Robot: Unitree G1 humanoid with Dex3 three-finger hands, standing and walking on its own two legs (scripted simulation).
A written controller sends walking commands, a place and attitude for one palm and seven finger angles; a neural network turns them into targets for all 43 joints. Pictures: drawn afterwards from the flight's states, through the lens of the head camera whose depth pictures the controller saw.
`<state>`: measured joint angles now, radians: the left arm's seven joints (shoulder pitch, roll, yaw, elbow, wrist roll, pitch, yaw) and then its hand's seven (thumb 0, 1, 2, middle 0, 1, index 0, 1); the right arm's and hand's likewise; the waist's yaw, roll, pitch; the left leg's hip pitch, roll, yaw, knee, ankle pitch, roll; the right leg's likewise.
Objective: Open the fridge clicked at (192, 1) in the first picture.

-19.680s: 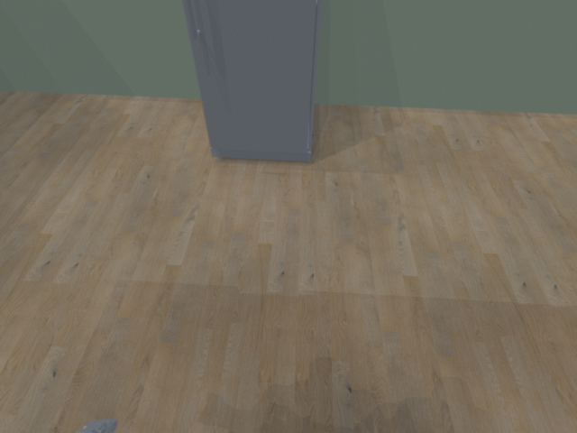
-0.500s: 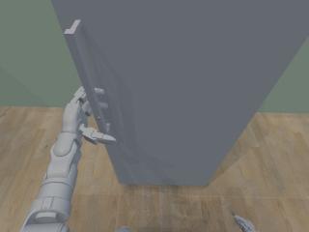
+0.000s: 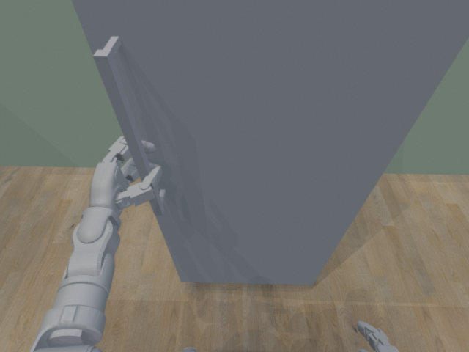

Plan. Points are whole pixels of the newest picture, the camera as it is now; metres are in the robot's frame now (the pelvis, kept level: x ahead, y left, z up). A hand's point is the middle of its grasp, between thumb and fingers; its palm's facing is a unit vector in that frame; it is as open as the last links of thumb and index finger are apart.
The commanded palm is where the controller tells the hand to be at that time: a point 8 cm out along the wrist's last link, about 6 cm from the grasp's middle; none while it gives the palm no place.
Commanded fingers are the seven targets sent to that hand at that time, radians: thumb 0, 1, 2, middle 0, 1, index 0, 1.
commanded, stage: grip the handle and tug to test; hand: left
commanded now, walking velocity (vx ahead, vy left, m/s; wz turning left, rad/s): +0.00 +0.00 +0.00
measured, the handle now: (141, 146) +0.43 +0.18 +0.12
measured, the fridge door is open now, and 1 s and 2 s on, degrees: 0 0 27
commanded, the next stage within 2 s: pull the door a little, standing still in 0.80 s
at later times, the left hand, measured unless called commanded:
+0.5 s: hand (149, 184) +0.37 +0.16 +0.09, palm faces -0.01 -1.00 +0.00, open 5.9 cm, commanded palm +0.33 +0.21 +0.09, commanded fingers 0.00 0.90 0.90 -0.45 -1.40 -0.45 -1.40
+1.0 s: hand (149, 188) +0.36 +0.15 +0.09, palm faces -0.01 -1.00 +0.00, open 6.1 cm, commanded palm +0.32 +0.21 +0.09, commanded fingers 0.00 0.90 0.90 -0.45 -1.40 -0.45 -1.40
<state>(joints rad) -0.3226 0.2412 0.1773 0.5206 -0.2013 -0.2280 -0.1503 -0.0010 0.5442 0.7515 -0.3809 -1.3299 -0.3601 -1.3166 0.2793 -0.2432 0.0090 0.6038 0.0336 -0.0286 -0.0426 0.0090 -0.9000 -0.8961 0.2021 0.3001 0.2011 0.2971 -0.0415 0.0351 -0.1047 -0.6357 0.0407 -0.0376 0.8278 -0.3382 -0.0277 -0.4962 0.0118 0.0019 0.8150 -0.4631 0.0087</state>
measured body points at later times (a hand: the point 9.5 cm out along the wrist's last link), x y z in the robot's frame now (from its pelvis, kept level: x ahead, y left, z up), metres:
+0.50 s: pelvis +0.01 +0.00 +0.00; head +0.03 +0.00 +0.45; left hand +0.37 +0.21 +0.10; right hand +0.13 -0.25 -0.10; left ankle +0.04 +0.14 -0.70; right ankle -0.03 -0.13 -0.70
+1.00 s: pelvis +0.04 +0.00 +0.00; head +0.06 +0.00 +0.45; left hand +0.36 +0.21 +0.10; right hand +0.17 -0.24 -0.09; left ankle +0.04 +0.14 -0.70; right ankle -0.03 -0.13 -0.70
